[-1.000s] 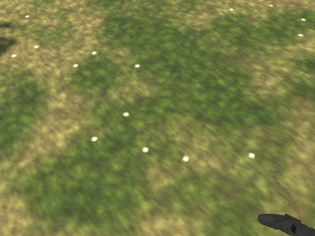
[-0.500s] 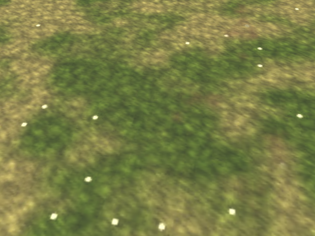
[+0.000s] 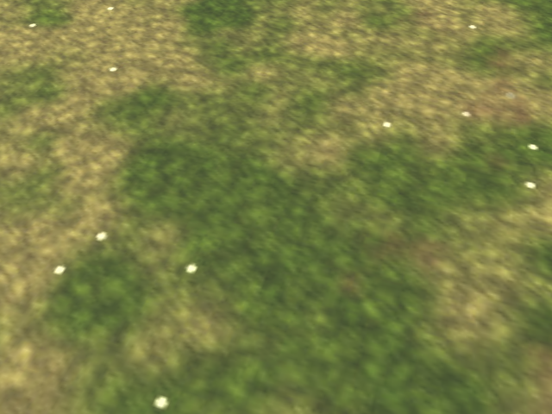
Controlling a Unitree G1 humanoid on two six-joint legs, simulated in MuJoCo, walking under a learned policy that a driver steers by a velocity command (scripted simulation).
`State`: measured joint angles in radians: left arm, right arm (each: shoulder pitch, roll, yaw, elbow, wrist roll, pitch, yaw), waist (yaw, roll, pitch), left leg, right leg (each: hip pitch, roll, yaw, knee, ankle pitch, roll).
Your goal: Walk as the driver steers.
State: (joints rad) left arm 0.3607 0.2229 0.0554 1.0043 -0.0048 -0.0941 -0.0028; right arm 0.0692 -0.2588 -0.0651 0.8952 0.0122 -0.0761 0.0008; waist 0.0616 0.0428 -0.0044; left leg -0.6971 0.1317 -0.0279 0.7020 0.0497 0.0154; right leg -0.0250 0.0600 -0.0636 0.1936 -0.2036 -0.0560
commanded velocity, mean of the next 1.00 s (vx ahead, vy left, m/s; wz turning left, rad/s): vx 0.50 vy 0.00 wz -0.32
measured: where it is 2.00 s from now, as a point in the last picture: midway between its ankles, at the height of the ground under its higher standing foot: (333, 320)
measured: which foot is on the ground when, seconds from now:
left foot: up 0.00-0.16, down 0.18-0.74, up 0.76-1.00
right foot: down 0.00-0.20, up 0.22-0.74, down 0.76-1.00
